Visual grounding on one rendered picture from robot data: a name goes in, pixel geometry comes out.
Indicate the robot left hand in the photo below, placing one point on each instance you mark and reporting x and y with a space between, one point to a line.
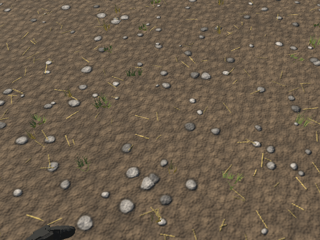
53 233

